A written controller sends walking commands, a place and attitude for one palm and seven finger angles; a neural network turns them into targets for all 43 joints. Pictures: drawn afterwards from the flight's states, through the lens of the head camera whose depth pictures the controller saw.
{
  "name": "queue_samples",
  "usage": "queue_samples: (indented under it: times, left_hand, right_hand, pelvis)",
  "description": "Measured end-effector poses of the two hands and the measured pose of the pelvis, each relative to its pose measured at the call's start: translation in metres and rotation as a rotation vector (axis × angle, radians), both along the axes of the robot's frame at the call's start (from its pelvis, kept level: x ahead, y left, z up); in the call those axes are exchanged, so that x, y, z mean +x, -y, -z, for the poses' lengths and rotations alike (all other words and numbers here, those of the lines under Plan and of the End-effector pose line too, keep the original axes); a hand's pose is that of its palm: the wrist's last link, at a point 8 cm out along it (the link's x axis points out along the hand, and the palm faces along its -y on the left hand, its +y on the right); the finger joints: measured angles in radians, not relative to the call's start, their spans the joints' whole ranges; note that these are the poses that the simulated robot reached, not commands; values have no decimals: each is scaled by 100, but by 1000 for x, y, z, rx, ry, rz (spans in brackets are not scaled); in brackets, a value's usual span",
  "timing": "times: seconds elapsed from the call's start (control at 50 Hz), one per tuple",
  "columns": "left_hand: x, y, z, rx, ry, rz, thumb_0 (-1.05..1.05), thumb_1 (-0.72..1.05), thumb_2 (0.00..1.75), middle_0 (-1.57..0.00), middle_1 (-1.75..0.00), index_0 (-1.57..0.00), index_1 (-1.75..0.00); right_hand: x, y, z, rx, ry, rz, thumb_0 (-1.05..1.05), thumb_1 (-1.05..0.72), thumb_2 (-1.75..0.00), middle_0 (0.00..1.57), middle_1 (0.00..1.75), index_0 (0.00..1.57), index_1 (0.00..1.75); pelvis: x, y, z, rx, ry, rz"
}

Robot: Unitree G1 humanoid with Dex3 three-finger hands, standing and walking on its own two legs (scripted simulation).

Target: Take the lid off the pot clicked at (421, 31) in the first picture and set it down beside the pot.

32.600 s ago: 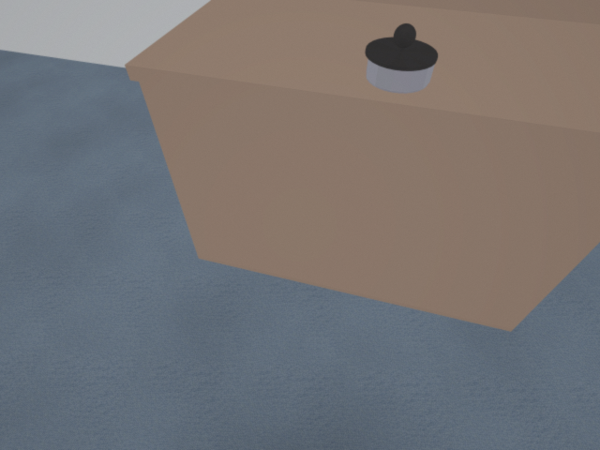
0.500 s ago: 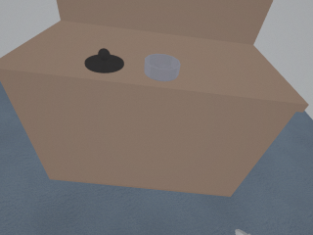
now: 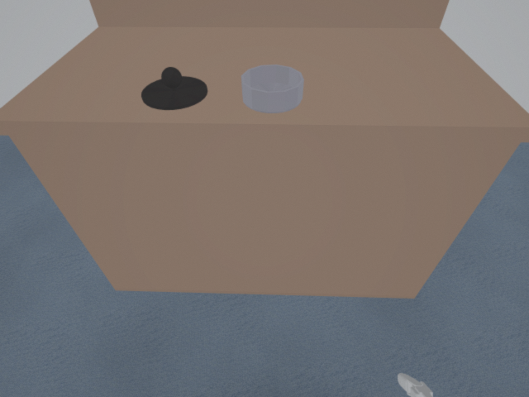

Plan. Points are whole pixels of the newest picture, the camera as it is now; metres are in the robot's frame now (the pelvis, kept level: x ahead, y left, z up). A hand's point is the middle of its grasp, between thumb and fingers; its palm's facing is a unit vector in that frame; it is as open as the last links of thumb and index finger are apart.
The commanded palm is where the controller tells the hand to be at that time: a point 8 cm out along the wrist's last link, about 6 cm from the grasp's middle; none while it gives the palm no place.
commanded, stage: stop stepping back and stand still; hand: left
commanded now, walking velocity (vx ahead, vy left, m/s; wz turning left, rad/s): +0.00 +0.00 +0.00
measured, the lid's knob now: (171, 77) +0.78 +0.26 +0.13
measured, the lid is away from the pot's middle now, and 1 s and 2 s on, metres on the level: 0.24 0.24 0.24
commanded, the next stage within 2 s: let the arm hang, fingers relaxed in 1.32 s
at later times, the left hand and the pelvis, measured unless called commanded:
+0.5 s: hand out of the picture +0.09 +0.15 -0.16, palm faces +0.09 -0.96 -0.26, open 7.0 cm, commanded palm none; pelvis +0.06 -0.05 +0.01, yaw +3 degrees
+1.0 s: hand out of the picture +0.09 +0.15 -0.16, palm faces +0.06 -0.97 -0.21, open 7.2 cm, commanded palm none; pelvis +0.06 -0.02 +0.01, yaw +2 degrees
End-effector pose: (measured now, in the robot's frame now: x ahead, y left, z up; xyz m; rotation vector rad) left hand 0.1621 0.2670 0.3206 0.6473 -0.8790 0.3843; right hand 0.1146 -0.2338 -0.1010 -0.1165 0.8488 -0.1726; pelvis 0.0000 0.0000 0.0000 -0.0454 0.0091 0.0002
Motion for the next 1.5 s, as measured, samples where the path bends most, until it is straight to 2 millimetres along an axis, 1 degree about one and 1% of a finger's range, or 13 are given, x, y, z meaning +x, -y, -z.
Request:
queue_samples:
  times: [0.06,0.12,0.16,0.2,0.24,0.26,0.3,0.38,0.5,0.64,0.9,1.2,1.5]
  left_hand:
    - [57,-20,86,-207,-359,-47,-1,90,90,-20,-30,-20,-30]
    - [87,-15,234,-451,-919,-122,-1,91,90,-19,-30,-19,-30]
    - [72,14,329,-566,-1294,-152,0,92,90,-19,-30,-19,-30]
    - [32,55,404,-637,-1611,-147,0,92,90,-19,-30,-18,-30]
    - [-22,97,455,-711,-1856,-133,1,92,90,-19,-30,-19,-30]
    - [-45,111,466,-802,-1908,-152,-1,93,90,-19,-30,-19,-30]
    - [-53,107,460,-925,-1816,-220,-11,99,90,-18,-29,-21,-30]
    - [-67,91,449,-877,-1887,-332,-14,100,90,-19,-29,-21,-30]
    - [-84,70,448,-831,-2036,-441,-7,95,90,-20,-30,-20,-30]
    - [-80,71,451,-834,-2071,-427,-1,92,90,-20,-30,-20,-30]
    - [-70,67,451,-833,-2030,-364,0,94,90,-21,-30,-20,-30]
    - [-114,66,453,-848,-2129,-404,0,93,90,-20,-30,-20,-30]
    - [-140,78,456,-879,-2189,-403,1,93,90,-20,-30,-20,-30]
  right_hand:
    - [12,15,16,-20,18,-15,1,-90,-90,21,30,21,30]
    - [10,28,31,-29,-19,-3,1,-90,-90,21,30,20,30]
    - [0,36,37,-32,-68,-2,0,-90,-90,20,30,20,30]
    - [-14,47,44,-36,-145,0,0,-90,-90,20,30,20,30]
    - [-28,58,51,-41,-248,10,0,-90,-90,20,30,20,30]
    - [-36,62,52,-47,-308,13,0,-90,-90,20,30,20,30]
    - [-51,68,52,-65,-434,-7,0,-90,-90,20,30,20,30]
    - [-66,69,38,-58,-570,-1,1,-91,-90,20,30,20,30]
    - [-60,49,32,-13,-562,45,0,-90,-90,20,30,20,30]
    - [-50,21,37,22,-559,56,1,-93,-90,20,30,20,30]
    - [-66,2,37,42,-552,60,0,-92,-90,20,30,20,30]
    - [-103,-10,35,59,-623,78,0,-90,-90,20,30,20,30]
    - [-107,-14,35,58,-621,75,0,-90,-90,20,30,20,30]
  pelvis:
    - [8,-5,13,18,-15,-19]
    - [12,1,20,72,-17,-31]
    - [13,11,21,100,-13,-31]
    - [16,23,23,116,-7,-24]
    - [19,33,25,117,2,-25]
    - [21,36,24,97,4,-37]
    - [25,41,18,58,-4,-65]
    - [37,48,0,49,-33,-69]
    - [57,47,-8,36,-42,-48]
    - [65,40,-9,30,-12,-34]
    - [60,27,-11,35,24,-30]
    - [49,20,-13,37,24,-21]
    - [44,18,-13,38,22,-20]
